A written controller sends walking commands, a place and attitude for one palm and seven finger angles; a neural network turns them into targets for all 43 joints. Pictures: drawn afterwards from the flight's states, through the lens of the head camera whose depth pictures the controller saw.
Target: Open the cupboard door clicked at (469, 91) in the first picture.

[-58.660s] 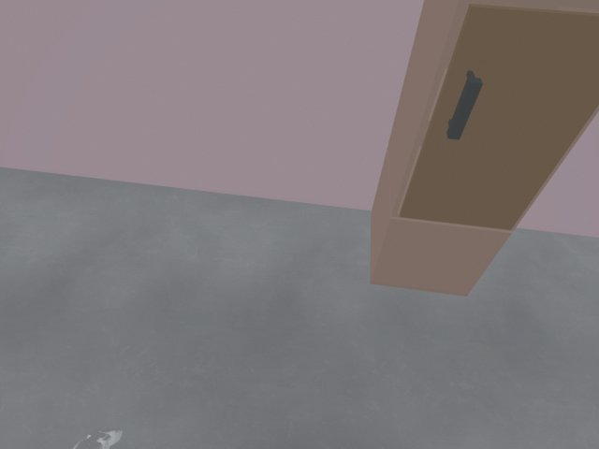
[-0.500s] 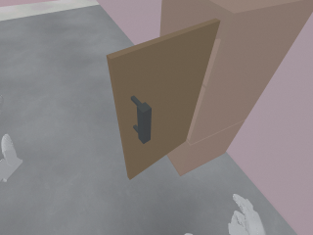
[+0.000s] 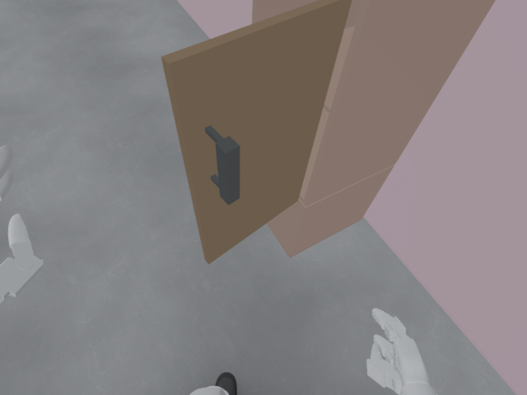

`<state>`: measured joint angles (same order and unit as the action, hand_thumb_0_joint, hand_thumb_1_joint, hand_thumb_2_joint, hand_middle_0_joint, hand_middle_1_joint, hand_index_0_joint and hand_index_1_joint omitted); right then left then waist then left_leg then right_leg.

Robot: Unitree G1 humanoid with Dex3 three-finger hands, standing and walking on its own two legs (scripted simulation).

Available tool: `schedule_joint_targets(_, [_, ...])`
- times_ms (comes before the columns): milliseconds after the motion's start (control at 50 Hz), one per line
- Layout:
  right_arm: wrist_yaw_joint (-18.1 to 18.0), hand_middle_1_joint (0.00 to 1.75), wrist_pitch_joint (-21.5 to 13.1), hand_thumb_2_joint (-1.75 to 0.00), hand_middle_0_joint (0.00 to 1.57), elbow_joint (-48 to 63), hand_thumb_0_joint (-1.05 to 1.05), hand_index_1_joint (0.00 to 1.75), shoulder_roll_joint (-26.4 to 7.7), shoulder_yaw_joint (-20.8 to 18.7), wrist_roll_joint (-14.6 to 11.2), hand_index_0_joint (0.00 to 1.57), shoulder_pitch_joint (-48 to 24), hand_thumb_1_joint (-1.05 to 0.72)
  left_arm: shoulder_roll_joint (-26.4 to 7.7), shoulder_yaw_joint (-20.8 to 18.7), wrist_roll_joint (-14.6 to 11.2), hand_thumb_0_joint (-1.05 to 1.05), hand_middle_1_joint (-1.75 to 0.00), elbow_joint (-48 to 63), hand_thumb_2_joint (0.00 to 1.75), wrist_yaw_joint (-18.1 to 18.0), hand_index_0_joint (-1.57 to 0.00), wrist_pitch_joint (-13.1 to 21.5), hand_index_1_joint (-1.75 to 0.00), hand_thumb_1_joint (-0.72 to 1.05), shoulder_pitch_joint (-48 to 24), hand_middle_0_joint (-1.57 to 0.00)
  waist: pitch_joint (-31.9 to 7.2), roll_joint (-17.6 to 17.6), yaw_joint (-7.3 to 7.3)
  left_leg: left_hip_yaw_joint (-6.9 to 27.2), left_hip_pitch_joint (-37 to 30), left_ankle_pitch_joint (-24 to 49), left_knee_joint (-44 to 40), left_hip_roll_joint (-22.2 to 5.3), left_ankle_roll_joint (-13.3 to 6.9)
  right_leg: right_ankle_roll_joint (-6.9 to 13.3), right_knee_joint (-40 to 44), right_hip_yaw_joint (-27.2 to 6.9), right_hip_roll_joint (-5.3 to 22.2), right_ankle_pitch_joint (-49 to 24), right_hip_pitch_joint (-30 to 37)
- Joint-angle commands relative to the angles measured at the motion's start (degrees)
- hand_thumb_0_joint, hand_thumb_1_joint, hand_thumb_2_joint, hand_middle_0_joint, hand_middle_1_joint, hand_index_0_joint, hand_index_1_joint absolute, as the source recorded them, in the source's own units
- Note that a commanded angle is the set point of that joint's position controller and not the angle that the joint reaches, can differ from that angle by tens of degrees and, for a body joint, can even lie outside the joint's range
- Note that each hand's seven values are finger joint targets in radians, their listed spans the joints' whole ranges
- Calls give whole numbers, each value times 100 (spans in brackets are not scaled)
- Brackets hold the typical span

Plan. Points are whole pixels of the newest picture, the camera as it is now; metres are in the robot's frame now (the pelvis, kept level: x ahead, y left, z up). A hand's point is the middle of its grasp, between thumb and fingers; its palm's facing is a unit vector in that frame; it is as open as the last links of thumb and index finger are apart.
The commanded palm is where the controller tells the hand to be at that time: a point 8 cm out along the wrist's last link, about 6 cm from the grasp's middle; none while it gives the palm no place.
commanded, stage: step back with the hand held close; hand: left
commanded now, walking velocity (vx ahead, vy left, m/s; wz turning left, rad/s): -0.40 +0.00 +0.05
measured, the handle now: (221, 165) +0.45 +0.12 +0.05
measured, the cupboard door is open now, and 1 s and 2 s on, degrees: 100 100 100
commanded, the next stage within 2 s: stop stepping back and stand still in 0.08 s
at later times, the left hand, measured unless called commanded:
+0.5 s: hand out of the picture +0.08 +0.22 +0.14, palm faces +0.37 -0.78 -0.50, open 7.4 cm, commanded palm +0.02 +0.27 +0.17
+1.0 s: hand out of the picture +0.01 +0.24 +0.17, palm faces +0.48 -0.73 -0.49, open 7.4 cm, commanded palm -0.05 +0.27 +0.17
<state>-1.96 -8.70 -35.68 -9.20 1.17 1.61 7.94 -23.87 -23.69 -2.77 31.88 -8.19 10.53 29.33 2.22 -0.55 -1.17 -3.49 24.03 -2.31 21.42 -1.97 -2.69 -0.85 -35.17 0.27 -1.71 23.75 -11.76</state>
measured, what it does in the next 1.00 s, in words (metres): walks backwards: right foot, then left foot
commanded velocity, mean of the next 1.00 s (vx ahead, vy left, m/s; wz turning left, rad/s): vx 0.10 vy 0.02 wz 0.01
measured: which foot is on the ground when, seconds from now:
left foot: down 0.00-0.10, up 0.12-0.34, down 0.36-0.60, up 0.62-0.84, down 0.86-1.00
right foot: up 0.00-0.06, down 0.08-1.00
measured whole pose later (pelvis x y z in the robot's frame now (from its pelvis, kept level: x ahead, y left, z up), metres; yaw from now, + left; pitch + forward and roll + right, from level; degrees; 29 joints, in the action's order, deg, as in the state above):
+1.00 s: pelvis -0.17 -0.03 -0.01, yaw +3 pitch -2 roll +1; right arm -5.0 -8.8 -35.7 -10.3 1.0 0.7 16.0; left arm -26.3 -25.5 -0.7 28.9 -9.3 11.4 31.5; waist 0.3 -3.0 0.9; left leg -2.0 12.7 -17.3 32.1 -3.1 2.5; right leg -0.1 -37.1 5.2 0.2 21.6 -18.6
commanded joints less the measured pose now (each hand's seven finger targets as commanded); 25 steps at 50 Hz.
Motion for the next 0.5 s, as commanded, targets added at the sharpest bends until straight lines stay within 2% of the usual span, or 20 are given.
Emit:
schedule_joint_targets(0, [-8, 30, -121, -90, 20, 865, 0, 30, -1015, -422, -39, 20, -383, -90, -1255, -1067, -191, 0, -30, 1537, 90, -3, -20, 351, -30, 90, 600, -20, -1997, 1075, -144, 1121, -2269, 1976, -384, -1093, -267, 93, 868, 195, -51, -378, -5])
schedule_joint_targets(20, [5, 30, -55, -90, 20, 970, 0, 30, -1005, -414, -51, 20, -466, -90, -1434, -1253, -214, 0, -30, 1626, 90, 27, -20, 373, -30, 90, 858, -20, -2058, 999, -180, 1016, -2134, 1782, -250, -979, -179, 130, 1278, 207, 17, -879, 177])
schedule_joint_targets(40, [11, 30, 36, -90, 20, 1071, 0, 30, -942, -385, -96, 20, -603, -90, -1453, -1284, -272, 0, -30, 1668, 90, 70, -20, 412, -30, 90, 890, -20, -1859, 604, -167, 730, -1781, 1184, 79, -761, -34, 175, 1751, 77, 261, -1694, 274])
schedule_joint_targets(60, [-3, 30, 154, -90, 20, 1119, 0, 30, -846, -341, -157, 20, -648, -90, -1650, -1417, -297, 0, -30, 1676, 90, 81, -20, 487, -30, 90, 840, -20, -1697, -338, -80, 228, -1343, -81, 830, -294, 199, 356, 1975, -555, 1003, -2799, 129])
schedule_joint_targets(80, [-46, 30, 195, -90, 20, 1154, 0, 30, -797, -308, -223, 20, -701, -90, -1795, -1562, -302, 0, -30, 1482, 90, 56, -20, 548, -30, 90, 776, -20, -1291, -1023, -151, 1, -545, -1870, 2106, 162, 373, 618, 2187, -1285, 1881, -3559, -336])
schedule_joint_targets(100, [-71, 30, 214, -90, 20, 1132, 0, 30, -751, -260, -286, 20, -718, -90, -1717, -1566, -258, 0, -30, 1318, 90, 7, -20, 552, -30, 90, 736, -20, -1046, -1124, -190, 216, 416, -2576, 3282, 427, 380, 614, 1949, -1454, 2242, -4917, -188])
schedule_joint_targets(120, [-78, 30, 194, -90, 20, 1042, 0, 30, -806, -320, -382, 20, -680, -90, -1569, -1457, -214, 0, -30, 1246, 90, -8, -20, 498, -30, 90, 703, -20, -1321, -1370, -158, 500, 570, -2674, 3958, 537, 348, 336, 1591, -968, 2080, -6231, 92])
schedule_joint_targets(140, [-113, 30, 209, -90, 20, 1093, 0, 30, -687, -300, -330, 20, -700, -90, -1591, -1541, -156, 0, -30, 979, 90, 13, -20, 357, -30, 90, 886, -20, -1330, -1364, -70, 456, 879, -2526, 3762, 335, 378, 312, 1215, -613, 1934, -6823, 561])
schedule_joint_targets(160, [-151, 30, 253, -90, 20, 1072, 0, 30, -585, -200, -269, 20, -731, -90, -1390, -1342, -82, 0, -30, 808, 90, 52, -20, 268, -30, 90, 846, -20, -1190, -1149, 11, 137, 765, -2271, 3413, 256, 474, 460, 1087, -438, 1732, -6878, 613])
schedule_joint_targets(200, [-268, 30, 281, -90, 20, 1041, 0, 30, -660, -131, -223, 20, -751, -90, -1092, -982, 14, 0, -30, 678, 90, -40, -20, 213, -30, 90, 624, -20, -981, -317, 114, -105, 282, -1857, 2704, 255, 394, 715, 1069, -517, 1591, -6276, 481])
schedule_joint_targets(220, [-309, 30, 263, -90, 20, 1008, 0, 30, -727, -124, -219, 20, -741, -90, -938, -777, 0, 0, -30, 648, 90, -64, -20, 181, -30, 90, 407, -20, -937, -118, 153, -150, 70, -1724, 2190, 286, 340, 655, 1041, -457, 1577, -6003, 529])
schedule_joint_targets(280, [-367, 30, 234, -90, 20, 983, 0, 30, -970, -253, -222, 20, -268, -90, -930, -650, 37, 0, -30, 668, 90, -185, -20, 52, -30, 90, 345, -20, -1188, -325, 204, -57, -759, -997, 764, 286, 201, 325, 835, -480, 1439, -5632, 787])
schedule_joint_targets(300, [-376, 30, 237, -90, 20, 1026, 0, 30, -1007, -298, -235, 20, -151, -90, -953, -646, 30, 0, -30, 785, 90, -224, -20, 38, -30, 90, 355, -20, -1310, -507, 228, -20, -1105, -377, 250, 195, 145, 199, 652, -376, 1287, -5336, 839])
schedule_joint_targets(340, [-373, 30, 201, -90, 20, 1199, 0, 30, -1202, -409, -298, 20, -114, -90, -1096, -714, 24, 0, -30, 1271, 90, -260, -20, 58, -30, 90, 456, -20, -1628, 137, 121, 527, -1899, 1997, 131, -492, -76, -89, 228, -213, 799, -4102, 588])
schedule_joint_targets(360, [-331, 30, 172, -90, 20, 1253, 0, 30, -1225, -425, -327, 20, -90, -90, -1148, -777, 33, 0, -30, 1413, 90, -248, -20, 109, -30, 90, 504, -20, -1634, 371, 62, 704, -2247, 2753, 354, -701, -144, -136, 177, -202, 616, -2962, 157])
schedule_joint_targets(380, [-281, 30, 118, -90, 20, 1255, 0, 30, -1192, -432, -312, 20, -16, -90, -1284, -914, 76, 0, -30, 1547, 90, -266, -20, 139, -30, 90, 519, -20, -1702, 661, 68, 875, -2597, 3619, 599, -801, -161, -62, 92, -60, 480, -2216, -241])
schedule_joint_targets(400, [-239, 30, 87, -90, 20, 1235, 0, 30, -1083, -372, -230, 20, 19, -90, -1303, -958, 100, 0, -30, 1567, 90, -253, -20, 169, -30, 90, 640, -20, -1561, 1208, 141, 988, -2645, 4142, 514, -754, -45, 68, -46, 155, 348, -1537, -500])
schedule_joint_targets(420, [-174, 30, 27, -90, 20, 1193, 0, 30, -1096, -349, -144, 20, -2, -90, -1421, -1032, 111, 0, -30, 1747, 90, -204, -20, 209, -30, 90, 593, -20, -1358, 1658, 124, 1106, -2540, 3746, 247, -724, 104, 102, -154, 272, 252, -635, -685])
schedule_joint_targets(440, [-147, 30, -10, -90, 20, 1161, 0, 30, -1032, -320, -126, 20, -38, -90, -1263, -903, 123, 0, -30, 1670, 90, -180, -20, 225, -30, 90, 542, -20, -1015, 1510, 127, 1203, -2092, 2941, -4, -791, 103, 95, -171, 297, 195, -243, -566])
schedule_joint_targets(480, [-174, 30, -34, -90, 20, 1087, 0, 30, -1083, -307, -139, 20, -99, -90, -1191, -937, 79, 0, -30, 1359, 90, -192, -20, 256, -30, 90, 494, -20, -646, 1223, 103, 1167, -963, 711, -377, -911, -120, 71, 43, 296, 240, -101, 19])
